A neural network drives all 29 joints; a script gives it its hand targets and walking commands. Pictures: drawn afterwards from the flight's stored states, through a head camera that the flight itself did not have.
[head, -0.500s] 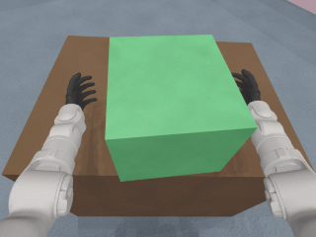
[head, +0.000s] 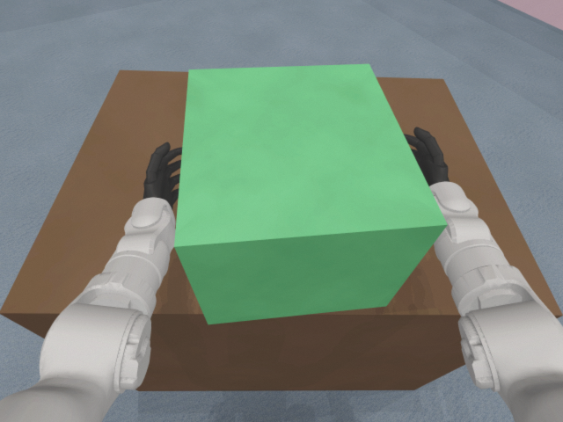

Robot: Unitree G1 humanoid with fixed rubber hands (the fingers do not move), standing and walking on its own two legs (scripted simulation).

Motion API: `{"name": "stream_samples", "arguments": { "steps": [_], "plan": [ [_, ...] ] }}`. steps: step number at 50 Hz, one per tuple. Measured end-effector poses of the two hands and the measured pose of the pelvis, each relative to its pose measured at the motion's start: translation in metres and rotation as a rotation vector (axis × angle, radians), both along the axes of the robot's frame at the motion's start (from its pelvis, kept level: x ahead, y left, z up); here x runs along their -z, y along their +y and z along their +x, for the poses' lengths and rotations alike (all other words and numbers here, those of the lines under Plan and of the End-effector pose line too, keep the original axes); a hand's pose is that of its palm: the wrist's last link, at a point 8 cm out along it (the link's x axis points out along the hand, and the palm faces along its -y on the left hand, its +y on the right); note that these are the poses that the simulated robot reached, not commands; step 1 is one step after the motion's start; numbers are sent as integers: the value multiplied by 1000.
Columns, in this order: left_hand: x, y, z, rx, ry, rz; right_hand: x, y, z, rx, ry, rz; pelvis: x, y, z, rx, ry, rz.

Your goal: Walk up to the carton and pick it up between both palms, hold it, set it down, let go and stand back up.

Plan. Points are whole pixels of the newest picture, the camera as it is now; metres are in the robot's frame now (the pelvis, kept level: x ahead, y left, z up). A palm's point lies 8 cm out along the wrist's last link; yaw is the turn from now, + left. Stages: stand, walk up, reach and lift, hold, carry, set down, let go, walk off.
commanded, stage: reach and lift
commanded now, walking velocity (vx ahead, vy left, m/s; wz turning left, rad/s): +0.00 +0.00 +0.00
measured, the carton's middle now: (290, 191) +0.46 +0.00 +0.05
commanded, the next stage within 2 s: none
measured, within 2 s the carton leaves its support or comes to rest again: leaves its support in 1.16 s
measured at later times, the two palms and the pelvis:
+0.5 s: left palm (154, 196) +0.43 +0.21 +0.07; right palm (415, 182) +0.45 -0.18 +0.10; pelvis +0.00 +0.00 +0.00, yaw +0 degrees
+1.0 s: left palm (146, 196) +0.42 +0.22 +0.07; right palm (406, 182) +0.45 -0.16 +0.10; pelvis +0.01 -0.01 +0.01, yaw +0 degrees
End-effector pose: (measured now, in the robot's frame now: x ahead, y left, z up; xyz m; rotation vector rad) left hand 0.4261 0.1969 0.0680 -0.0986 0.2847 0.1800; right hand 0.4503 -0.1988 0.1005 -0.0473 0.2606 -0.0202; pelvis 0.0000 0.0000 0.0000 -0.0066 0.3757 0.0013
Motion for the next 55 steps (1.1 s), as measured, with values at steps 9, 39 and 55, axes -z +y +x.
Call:
{"name": "stream_samples", "arguments": {
  "steps": [9, 39, 55],
  "plan": [
    [-1, 1, 0, -8, -13, 6, -1, 2, 0, -2, -3, -17, 0, -1, 1, 0, 1, 1],
    [-5, 13, -2, -23, -22, 56, 1, 28, -2, -48, -9, -44, -5, -5, 6, 0, -39, 7],
    [-8, 19, -5, -21, -36, 66, 0, 35, -4, -46, -34, -49, -6, -5, 6, -1, -52, 7]
  ]
}}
